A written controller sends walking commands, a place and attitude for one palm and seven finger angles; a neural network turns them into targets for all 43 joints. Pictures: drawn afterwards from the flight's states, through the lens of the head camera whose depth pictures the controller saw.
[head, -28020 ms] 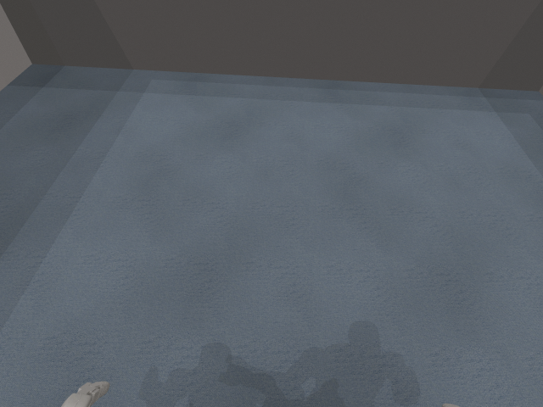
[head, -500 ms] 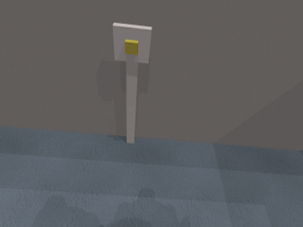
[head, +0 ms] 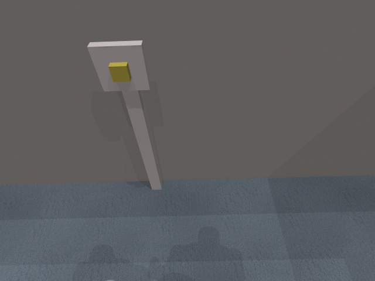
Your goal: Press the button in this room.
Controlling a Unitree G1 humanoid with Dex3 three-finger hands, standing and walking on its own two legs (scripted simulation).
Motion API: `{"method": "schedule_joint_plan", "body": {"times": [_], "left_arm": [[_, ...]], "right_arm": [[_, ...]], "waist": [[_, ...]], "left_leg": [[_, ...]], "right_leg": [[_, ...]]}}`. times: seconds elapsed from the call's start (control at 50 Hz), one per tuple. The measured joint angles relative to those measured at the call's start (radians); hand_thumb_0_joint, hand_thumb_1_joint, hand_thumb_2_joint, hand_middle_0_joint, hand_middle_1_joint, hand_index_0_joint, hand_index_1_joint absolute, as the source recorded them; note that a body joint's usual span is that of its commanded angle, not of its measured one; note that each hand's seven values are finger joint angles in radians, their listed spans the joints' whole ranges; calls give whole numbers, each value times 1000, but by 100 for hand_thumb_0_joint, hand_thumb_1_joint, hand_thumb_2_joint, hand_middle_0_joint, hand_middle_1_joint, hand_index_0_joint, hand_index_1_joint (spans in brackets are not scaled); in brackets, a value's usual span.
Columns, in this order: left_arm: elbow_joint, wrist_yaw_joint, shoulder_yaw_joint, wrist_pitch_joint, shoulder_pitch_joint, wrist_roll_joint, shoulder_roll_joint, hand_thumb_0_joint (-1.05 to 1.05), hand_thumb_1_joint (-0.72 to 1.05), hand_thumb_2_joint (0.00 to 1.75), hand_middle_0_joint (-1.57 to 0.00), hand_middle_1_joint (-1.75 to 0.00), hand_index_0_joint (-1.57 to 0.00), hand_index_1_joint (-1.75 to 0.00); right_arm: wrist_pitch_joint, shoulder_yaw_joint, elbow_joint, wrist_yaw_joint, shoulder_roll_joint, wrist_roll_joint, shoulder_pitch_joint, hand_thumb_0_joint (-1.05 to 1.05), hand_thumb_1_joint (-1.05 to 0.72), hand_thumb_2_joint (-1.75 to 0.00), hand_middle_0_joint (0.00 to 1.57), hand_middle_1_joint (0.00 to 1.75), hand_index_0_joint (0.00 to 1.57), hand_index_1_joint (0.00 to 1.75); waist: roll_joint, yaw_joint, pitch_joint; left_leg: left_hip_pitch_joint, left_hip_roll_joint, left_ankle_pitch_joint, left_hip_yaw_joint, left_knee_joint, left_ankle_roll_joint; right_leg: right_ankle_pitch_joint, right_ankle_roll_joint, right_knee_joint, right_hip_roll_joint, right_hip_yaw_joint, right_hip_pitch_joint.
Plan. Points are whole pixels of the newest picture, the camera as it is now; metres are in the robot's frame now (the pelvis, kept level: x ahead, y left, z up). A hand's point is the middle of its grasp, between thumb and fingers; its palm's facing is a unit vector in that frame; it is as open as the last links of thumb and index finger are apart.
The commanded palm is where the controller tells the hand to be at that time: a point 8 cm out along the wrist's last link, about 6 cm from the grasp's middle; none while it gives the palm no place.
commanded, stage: take the last steps up to it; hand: left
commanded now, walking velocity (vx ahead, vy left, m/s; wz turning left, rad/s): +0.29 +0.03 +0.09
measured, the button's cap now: (120, 71) +0.70 +0.23 +0.08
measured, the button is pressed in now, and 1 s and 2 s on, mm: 0 0 0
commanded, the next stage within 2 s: come to a stop and stand still in 0.36 s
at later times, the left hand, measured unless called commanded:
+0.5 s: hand out of the picture +0.07 +0.19 -0.17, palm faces +0.12 -0.98 -0.12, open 7.4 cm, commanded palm none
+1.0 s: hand (124, 232) +0.27 +0.19 -0.15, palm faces +0.02 -0.96 -0.29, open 7.4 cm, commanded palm none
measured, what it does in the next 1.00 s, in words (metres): walks ahead: left foot, then right foot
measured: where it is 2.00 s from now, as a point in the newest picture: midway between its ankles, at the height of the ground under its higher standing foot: outside the picture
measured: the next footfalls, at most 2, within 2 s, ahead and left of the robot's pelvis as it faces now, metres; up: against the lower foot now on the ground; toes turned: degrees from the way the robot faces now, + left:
left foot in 0.40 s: +0.23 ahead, +0.14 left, +0.00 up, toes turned +10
right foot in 0.86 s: +0.27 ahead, -0.11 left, +0.00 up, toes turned -4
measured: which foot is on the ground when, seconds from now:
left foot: up 0.00-0.38, down 0.40-0.86, up 0.88-1.00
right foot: down 0.00-0.40, up 0.42-0.84, down 0.86-1.00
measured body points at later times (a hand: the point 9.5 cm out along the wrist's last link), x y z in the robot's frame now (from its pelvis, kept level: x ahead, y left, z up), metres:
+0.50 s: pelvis +0.16 +0.05 +0.00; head +0.19 +0.07 +0.45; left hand +0.07 +0.25 -0.16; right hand +0.28 -0.16 -0.14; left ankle +0.19 +0.14 -0.73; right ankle +0.07 -0.08 -0.66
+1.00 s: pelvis +0.20 -0.01 +0.00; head +0.24 -0.05 +0.45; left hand +0.27 +0.24 -0.13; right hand +0.22 -0.25 -0.18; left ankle +0.15 +0.13 -0.67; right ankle +0.23 -0.11 -0.73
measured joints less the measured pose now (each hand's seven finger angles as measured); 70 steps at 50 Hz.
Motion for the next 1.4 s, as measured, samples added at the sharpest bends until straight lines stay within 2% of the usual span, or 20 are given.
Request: {"method": "schedule_joint_plan", "body": {"times": [0.06, 0.18, 0.28, 0.38, 0.42, 0.46, 0.52, 0.6, 0.68, 0.76, 0.82, 0.86, 0.9, 0.94, 1.0, 1.06, 1.14, 1.26, 1.32, 1.4], "left_arm": [[25, 23, 17, -1, 49, -5, 6, -1, 95, 90, -21, -30, -20, -30], [86, 21, 3, -5, 159, 8, 6, -1, 94, 90, -20, -30, -20, -30], [122, 16, -10, -9, 226, 12, -15, 0, 93, 90, -20, -30, -19, -30], [148, 18, -12, 3, 273, 13, -27, 0, 91, 90, -20, -30, -20, -30], [160, 16, -13, 17, 273, 6, -25, 0, 91, 90, -20, -30, -20, -30], [164, 18, -15, 33, 258, 4, -25, 0, 91, 90, -20, -30, -20, -30], [159, 19, -11, 42, 219, 3, -20, 1, 91, 90, -20, -30, -19, -30], [114, 31, -1, 55, 138, 1, 3, 0, 91, 90, -20, -30, -19, -30], [54, 34, 16, 84, 58, 7, 38, 0, 91, 90, -20, -30, -19, -30], [4, 33, 26, 103, 3, 8, 59, 0, 91, 90, -20, -30, -19, -30], [-19, 32, 24, 99, -16, 6, 61, 0, 91, 90, -20, -30, -19, -30], [-31, 30, 19, 83, -12, 8, 65, 0, 91, 90, -20, -30, -19, -30], [-26, 32, 12, 69, -14, 11, 53, 0, 91, 90, -20, -30, -19, -30], [-22, 31, -1, 67, -19, 12, 34, 0, 91, 90, -20, -30, -19, -30], [-23, 34, -7, 69, -22, 9, 12, 0, 91, 90, -20, -30, -20, -30], [-25, 36, -7, 70, -16, 8, -1, 0, 91, 90, -20, -30, -20, -30], [-23, 36, -1, 71, 5, 14, -1, 0, 91, 90, -21, -30, -20, -30], [3, 27, 10, 77, 50, 23, 28, 0, 91, 90, -21, -30, -20, -30], [30, 26, 12, 90, 78, 11, 44, 0, 91, 90, -21, -30, -20, -30], [77, 22, 16, 111, 115, 9, 70, 0, 91, 90, -20, -30, -20, -30]], "right_arm": [[-1, -12, -40, 4, -12, -6, -65, 1, -91, -90, 20, 30, 20, 30], [-4, -23, -108, 14, -32, -9, -187, 1, -91, -90, 20, 30, 19, 29], [-10, -15, -135, 22, -33, -6, -269, 0, -91, -90, 20, 30, 19, 29], [-32, 6, -152, 23, -16, -6, -325, 0, -91, -90, 20, 30, 19, 29], [-55, 12, -158, 16, -1, -9, -339, 0, -91, -90, 20, 30, 19, 30], [-65, 22, -161, 7, 11, -6, -339, 0, -91, -90, 20, 30, 20, 30], [-70, 19, -153, -15, 30, 7, -312, -1, -92, -90, 20, 30, 20, 30], [-67, 15, -140, -42, 14, 10, -293, -4, -96, -90, 21, 30, 20, 30], [-29, 17, -107, -47, 10, 4, -265, -3, -95, -90, 20, 30, 20, 30], [2, 6, -91, -44, 8, -6, -240, -1, -93, -90, 20, 30, 20, 30], [17, -4, -88, -38, -3, -10, -231, -1, -92, -90, 20, 30, 20, 30], [24, -10, -89, -30, -10, -6, -220, 0, -92, -90, 20, 30, 20, 30], [36, -16, -93, -25, -28, 3, -227, 0, -91, -90, 20, 30, 20, 30], [52, -22, -101, -26, -45, 7, -233, 0, -91, -90, 20, 30, 20, 30], [63, -24, -102, -21, -60, 6, -240, 0, -91, -90, 20, 30, 20, 30], [67, -23, -106, -11, -68, 5, -241, 0, -91, -90, 20, 30, 20, 30], [68, -19, -111, 0, -71, 3, -242, 1, -91, -90, 20, 30, 20, 30], [42, -6, -125, 3, -60, 6, -247, 1, -91, -90, 20, 30, 20, 30], [11, 2, -130, -3, -51, 6, -232, 0, -91, -90, 20, 30, 20, 30], [4, 23, -111, -12, 2, -4, -186, 0, -91, -90, 20, 30, 20, 30]], "waist": [[2, 12, -15], [4, 36, -42], [-7, 76, -33], [-36, 111, -8], [-62, 110, 9], [-65, 110, 20], [-57, 90, 15], [-68, 59, 13], [-79, 49, 14], [-65, 37, 26], [-40, 29, 37], [-33, 29, 34], [-5, 27, 43], [19, 15, 56], [24, 22, 63], [18, 35, 55], [-3, 55, 34], [-42, 85, 3], [-42, 80, -22], [-81, 64, -57]], "left_leg": [[-122, 32, 114, 9, 61, -15], [-217, 72, 218, 24, -73, -49], [-176, 69, 224, 48, -292, -54], [-54, 27, 233, 87, -502, -32], [-33, 3, 235, 105, -495, 2], [-9, -2, 181, 121, -474, 28], [58, -9, 173, 137, -533, 29], [123, -30, 198, 143, -620, 35], [144, -28, 188, 132, -625, 23], [140, -5, 164, 122, -592, 2], [126, 15, 142, 119, -554, -20], [100, 20, 114, 123, -501, -39], [51, 16, -3, 80, -390, -47], [-4, -13, -95, 22, -239, -49], [-64, -44, -84, -7, -45, -59], [-84, -46, -25, -22, 23, -72], [-47, -30, 5, -30, -60, -80], [86, -17, -4, -4, -383, -62], [171, -17, 92, 3, -584, -35], [203, -29, 111, 6, -619, -16]], "right_leg": [[18, -1, -87, 14, -16, 68], [18, 0, -199, 34, -33, 168], [-20, 23, -222, 29, -41, 223], [-118, 67, -139, -5, -43, 242], [-197, 65, 50, -39, -16, 180], [-277, 50, 309, -35, 32, 77], [-248, 50, 502, -34, 54, -53], [-141, 75, 413, -43, 82, -134], [-110, 81, 365, -31, 98, -166], [-131, 70, 323, -14, 101, -152], [-103, 62, 199, -12, 91, -93], [17, 56, 56, -22, 83, -30], [-33, 35, 65, -8, 79, -37], [-38, 20, 62, -7, 66, -35], [-5, 14, 22, -17, 63, -28], [27, 14, -19, -25, 62, -26], [62, 18, -58, -36, 61, -28], [105, 36, -88, -38, 69, -44], [91, 55, -50, -24, 66, -70], [-72, 63, 70, -11, 101, -79]]}}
